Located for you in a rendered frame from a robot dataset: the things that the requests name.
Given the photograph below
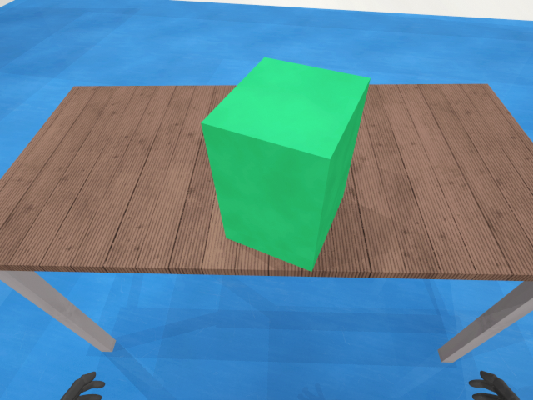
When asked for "table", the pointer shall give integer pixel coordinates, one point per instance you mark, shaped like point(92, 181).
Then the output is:
point(118, 179)

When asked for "robot right hand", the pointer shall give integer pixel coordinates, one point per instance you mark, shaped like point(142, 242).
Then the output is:
point(493, 383)

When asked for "carton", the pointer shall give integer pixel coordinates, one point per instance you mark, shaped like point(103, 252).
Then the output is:
point(280, 146)

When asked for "robot left hand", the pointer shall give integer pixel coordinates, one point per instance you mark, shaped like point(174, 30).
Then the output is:
point(84, 383)

